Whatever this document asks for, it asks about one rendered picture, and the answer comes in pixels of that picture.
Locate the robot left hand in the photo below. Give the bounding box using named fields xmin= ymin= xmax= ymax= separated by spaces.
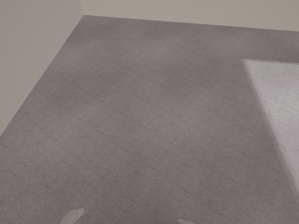
xmin=59 ymin=208 xmax=85 ymax=224

